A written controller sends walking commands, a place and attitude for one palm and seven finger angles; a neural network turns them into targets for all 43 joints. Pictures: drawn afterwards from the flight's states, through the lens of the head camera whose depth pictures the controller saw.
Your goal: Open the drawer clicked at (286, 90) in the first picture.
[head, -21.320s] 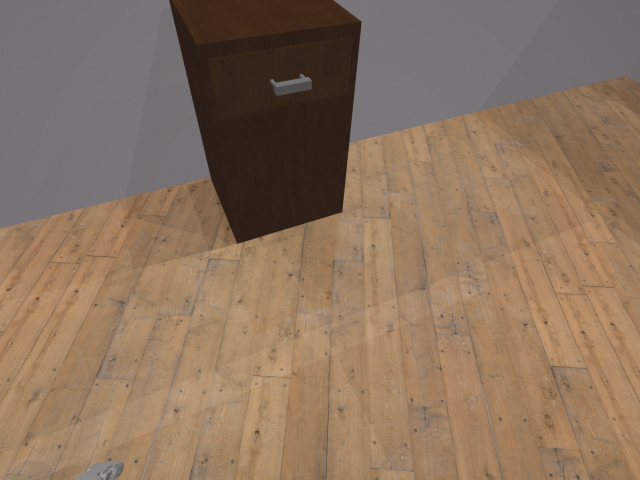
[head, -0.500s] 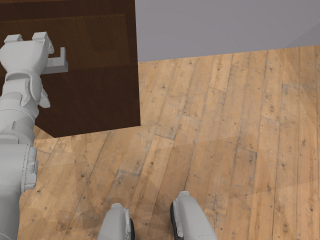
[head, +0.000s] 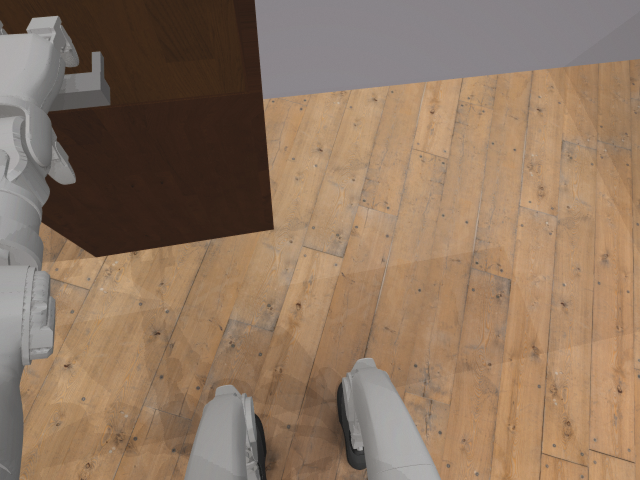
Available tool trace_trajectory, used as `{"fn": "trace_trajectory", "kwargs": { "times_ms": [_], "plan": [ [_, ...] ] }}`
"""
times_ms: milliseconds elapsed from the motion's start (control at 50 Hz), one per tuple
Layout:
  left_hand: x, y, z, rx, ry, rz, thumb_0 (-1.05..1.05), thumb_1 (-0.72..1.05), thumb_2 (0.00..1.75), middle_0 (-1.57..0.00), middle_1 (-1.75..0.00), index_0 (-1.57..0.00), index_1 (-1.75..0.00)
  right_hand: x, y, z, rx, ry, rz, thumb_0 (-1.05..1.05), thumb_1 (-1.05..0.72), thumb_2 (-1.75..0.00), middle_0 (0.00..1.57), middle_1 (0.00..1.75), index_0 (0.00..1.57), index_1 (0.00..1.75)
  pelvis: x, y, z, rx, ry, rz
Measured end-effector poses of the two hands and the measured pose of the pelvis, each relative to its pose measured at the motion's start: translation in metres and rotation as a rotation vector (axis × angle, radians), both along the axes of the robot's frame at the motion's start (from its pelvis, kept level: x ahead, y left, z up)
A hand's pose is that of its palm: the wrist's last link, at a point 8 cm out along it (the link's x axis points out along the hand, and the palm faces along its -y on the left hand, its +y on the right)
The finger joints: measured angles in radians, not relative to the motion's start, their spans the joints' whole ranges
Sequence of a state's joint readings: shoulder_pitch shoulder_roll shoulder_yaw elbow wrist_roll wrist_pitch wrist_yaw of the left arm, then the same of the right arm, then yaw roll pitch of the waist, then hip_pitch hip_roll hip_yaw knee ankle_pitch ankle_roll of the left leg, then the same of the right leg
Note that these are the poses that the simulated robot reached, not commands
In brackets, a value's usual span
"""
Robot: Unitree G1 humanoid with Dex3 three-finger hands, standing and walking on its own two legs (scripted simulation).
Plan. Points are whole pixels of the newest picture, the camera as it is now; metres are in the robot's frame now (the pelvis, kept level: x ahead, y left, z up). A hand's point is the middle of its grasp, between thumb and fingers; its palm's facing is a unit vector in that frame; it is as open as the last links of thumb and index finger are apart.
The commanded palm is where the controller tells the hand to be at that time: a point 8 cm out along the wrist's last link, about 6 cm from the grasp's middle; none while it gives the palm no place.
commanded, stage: lower the fingers behind the handle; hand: left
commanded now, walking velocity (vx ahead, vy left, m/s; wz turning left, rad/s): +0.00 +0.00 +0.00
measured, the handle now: (55, 78) +0.61 +0.25 +0.03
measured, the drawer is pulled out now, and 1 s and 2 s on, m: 0.00 0.00 0.00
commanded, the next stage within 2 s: lift the fingers back up to retry in 0.02 s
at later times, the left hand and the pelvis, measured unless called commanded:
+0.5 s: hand (25, 101) +0.56 +0.26 +0.05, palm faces -0.07 -0.02 -1.00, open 13.8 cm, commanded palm +0.55 +0.24 +0.11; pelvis +0.02 +0.00 +0.03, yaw +0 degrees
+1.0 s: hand (14, 80) +0.56 +0.26 +0.08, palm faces -0.08 -0.03 -1.00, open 13.8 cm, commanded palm +0.55 +0.25 +0.14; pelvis +0.07 +0.01 +0.07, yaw +0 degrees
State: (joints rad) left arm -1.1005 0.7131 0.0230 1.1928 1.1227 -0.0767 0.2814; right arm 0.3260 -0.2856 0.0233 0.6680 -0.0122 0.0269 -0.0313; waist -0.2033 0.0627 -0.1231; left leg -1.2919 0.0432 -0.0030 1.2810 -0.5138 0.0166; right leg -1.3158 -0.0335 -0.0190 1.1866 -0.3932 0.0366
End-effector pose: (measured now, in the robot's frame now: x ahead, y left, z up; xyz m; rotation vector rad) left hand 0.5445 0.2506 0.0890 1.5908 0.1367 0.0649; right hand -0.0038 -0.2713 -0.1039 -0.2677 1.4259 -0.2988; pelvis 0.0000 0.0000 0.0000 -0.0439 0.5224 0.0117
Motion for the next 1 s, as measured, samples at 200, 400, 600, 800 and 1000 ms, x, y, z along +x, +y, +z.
{"fn": "trace_trajectory", "kwargs": {
  "times_ms": [200,400,600,800,1000],
  "plan": [
    [-0.002,0.001,0.000,-0.003,-0.005,-0.019,0.00,-0.49,0.30,-0.29,-1.32,-0.32,-1.20,-0.009,0.001,-0.002,0.000,0.021,-0.007,0.00,-0.91,-0.90,0.21,0.30,0.21,0.30,-0.002,0.000,-0.002,-0.001,0.004,0.000],
    [-0.006,0.005,0.006,-0.030,0.017,-0.005,0.00,-0.49,0.30,-0.30,-1.24,-0.31,-1.20,-0.005,0.006,0.017,0.011,0.033,-0.021,0.00,-0.91,-0.90,0.21,0.30,0.21,0.30,0.008,0.002,0.018,-0.005,-0.017,0.000],
    [-0.003,0.014,0.037,-0.036,0.013,0.006,0.00,-0.49,0.30,-0.32,-1.21,-0.32,-1.20,0.010,0.006,0.050,-0.003,0.050,-0.020,0.00,-0.91,-0.90,0.21,0.30,0.21,0.30,0.032,0.004,0.047,-0.009,-0.061,0.008],
    [-0.001,0.009,0.057,-0.058,0.033,-0.026,0.00,-0.49,0.30,-0.32,-1.20,-0.31,-1.20,0.035,0.005,0.070,0.000,0.039,-0.027,0.00,-0.91,-0.90,0.21,0.30,0.21,0.30,0.056,0.008,0.070,-0.005,-0.110,0.002],
    [-0.005,0.006,0.048,-0.055,0.030,-0.032,0.00,-0.49,0.30,-0.32,-1.20,-0.31,-1.20,0.061,0.006,0.066,0.026,0.010,-0.015,0.00,-0.91,-0.90,0.21,0.30,0.20,0.30,0.067,0.008,0.073,0.001,-0.115,-0.003]
  ]
}}
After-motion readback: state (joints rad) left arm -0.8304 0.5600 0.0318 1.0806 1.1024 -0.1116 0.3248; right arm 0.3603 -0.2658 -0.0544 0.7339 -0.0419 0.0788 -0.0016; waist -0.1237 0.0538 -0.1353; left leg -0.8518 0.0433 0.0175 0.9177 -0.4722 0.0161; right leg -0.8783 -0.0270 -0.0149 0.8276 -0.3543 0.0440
